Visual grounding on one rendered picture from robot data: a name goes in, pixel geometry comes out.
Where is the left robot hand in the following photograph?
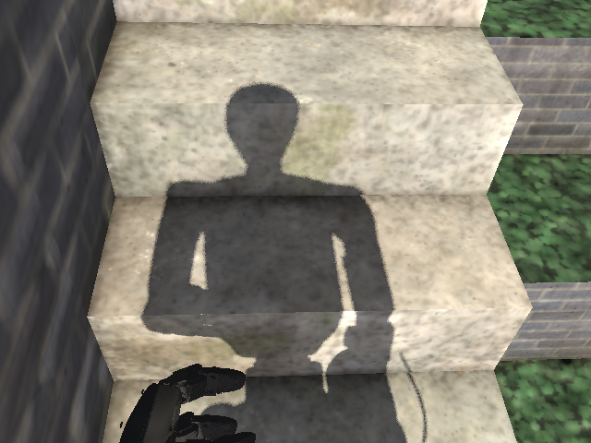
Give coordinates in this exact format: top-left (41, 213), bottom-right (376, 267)
top-left (119, 364), bottom-right (256, 443)

